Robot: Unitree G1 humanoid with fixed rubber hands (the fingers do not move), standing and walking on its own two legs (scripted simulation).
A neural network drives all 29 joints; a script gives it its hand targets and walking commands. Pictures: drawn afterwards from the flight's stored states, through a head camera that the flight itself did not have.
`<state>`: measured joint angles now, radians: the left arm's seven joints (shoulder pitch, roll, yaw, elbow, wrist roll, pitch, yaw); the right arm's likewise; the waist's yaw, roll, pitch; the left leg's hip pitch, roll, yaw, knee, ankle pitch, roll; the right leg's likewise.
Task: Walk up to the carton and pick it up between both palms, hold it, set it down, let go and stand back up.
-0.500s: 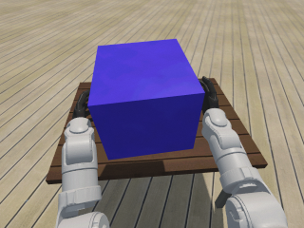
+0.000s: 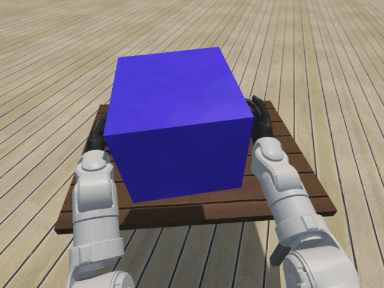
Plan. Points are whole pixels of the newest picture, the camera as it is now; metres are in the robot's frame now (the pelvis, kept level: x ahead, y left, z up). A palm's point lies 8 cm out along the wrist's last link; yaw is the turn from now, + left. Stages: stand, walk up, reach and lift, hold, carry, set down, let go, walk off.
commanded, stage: hold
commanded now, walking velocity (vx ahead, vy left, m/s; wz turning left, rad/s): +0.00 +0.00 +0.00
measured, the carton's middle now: (178, 120) +0.45 +0.01 +0.14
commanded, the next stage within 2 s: set down in 1.18 s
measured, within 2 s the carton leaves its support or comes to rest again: neither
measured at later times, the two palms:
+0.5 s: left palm (94, 151) +0.35 +0.18 +0.16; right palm (261, 131) +0.35 -0.15 +0.18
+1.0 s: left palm (96, 154) +0.35 +0.18 +0.15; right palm (260, 133) +0.35 -0.15 +0.17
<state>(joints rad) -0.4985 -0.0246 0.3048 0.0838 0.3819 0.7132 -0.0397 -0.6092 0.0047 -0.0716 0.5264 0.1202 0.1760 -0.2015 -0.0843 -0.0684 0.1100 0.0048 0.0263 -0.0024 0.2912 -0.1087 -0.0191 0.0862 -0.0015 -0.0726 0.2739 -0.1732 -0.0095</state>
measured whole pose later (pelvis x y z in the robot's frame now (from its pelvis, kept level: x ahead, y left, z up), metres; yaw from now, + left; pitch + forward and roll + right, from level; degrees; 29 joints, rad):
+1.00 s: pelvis -0.01 +0.01 +0.00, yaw -1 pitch -11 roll +0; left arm -0.52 -0.03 0.27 0.12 0.35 0.71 0.01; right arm -0.65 -0.03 -0.11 0.61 0.12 0.15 -0.16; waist -0.06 -0.08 0.10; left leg -0.01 0.02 0.03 0.29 -0.10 0.00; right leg 0.06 -0.01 -0.05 0.28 -0.16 0.01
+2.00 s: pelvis +0.02 +0.00 +0.00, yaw -1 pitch -7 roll +0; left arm -0.46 -0.06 0.35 0.46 0.37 0.32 0.00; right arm -0.60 0.06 -0.23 0.74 -0.07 -0.17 -0.13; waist -0.02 -0.05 0.07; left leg 0.00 0.02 0.02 0.25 -0.12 -0.02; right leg 0.07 -0.01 -0.05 0.24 -0.18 0.00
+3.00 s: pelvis +0.03 +0.00 +0.00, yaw -3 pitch +5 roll +0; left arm -0.59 0.01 0.45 1.03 0.29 -0.12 0.08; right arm -0.71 0.11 -0.55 1.03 -0.37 -0.38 -0.10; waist 0.03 -0.03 -0.04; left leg -0.26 0.04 0.06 0.30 -0.13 -0.02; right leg -0.21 0.01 -0.02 0.29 -0.17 -0.01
